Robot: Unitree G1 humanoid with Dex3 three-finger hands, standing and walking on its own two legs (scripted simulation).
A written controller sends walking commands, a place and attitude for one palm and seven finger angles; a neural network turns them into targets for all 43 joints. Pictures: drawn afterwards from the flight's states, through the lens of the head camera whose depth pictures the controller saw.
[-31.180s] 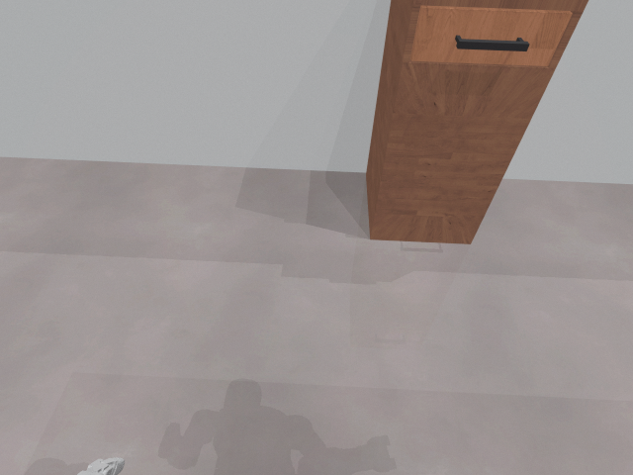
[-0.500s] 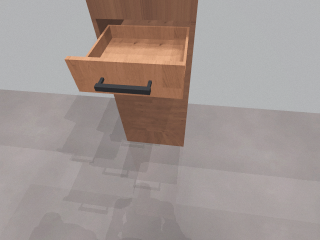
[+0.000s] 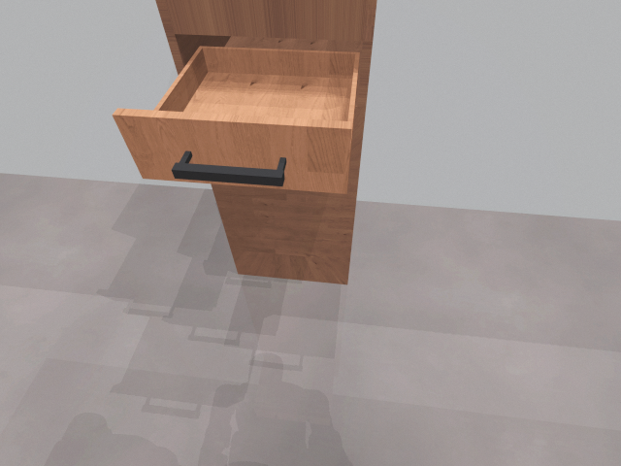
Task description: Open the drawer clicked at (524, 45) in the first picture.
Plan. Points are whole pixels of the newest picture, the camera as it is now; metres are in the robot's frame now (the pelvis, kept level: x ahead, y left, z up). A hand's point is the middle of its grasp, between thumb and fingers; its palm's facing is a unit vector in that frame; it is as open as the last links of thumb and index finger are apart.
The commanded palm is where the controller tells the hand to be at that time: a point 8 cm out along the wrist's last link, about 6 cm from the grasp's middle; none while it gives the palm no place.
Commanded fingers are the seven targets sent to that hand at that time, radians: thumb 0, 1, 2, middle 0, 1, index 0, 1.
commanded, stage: look to check the result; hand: left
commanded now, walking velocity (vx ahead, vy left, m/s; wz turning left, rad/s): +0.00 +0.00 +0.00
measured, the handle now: (231, 167) +0.55 +0.16 +0.07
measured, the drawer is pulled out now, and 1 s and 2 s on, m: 0.30 0.30 0.30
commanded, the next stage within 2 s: stand and wait in 0.44 s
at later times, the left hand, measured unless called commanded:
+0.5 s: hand out of the picture +0.03 +0.18 -0.17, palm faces +0.04 -0.97 -0.23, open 7.4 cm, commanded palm none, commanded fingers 0.00 0.90 0.90 -0.20 -0.30 -0.20 -0.30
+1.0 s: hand out of the picture +0.05 +0.18 -0.17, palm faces +0.03 -0.97 -0.23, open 7.4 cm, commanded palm none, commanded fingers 0.00 0.90 0.90 -0.20 -0.30 -0.20 -0.30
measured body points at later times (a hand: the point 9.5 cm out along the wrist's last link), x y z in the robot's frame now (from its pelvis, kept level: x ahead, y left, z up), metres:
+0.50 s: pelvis +0.01 +0.00 +0.00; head +0.04 -0.01 +0.45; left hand +0.03 +0.23 -0.15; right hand +0.00 -0.21 -0.17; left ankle -0.03 +0.12 -0.74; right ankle +0.03 -0.07 -0.74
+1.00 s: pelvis +0.01 +0.00 +0.00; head +0.04 -0.02 +0.45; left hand +0.05 +0.23 -0.15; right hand +0.00 -0.22 -0.17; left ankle -0.03 +0.12 -0.74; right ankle +0.03 -0.07 -0.74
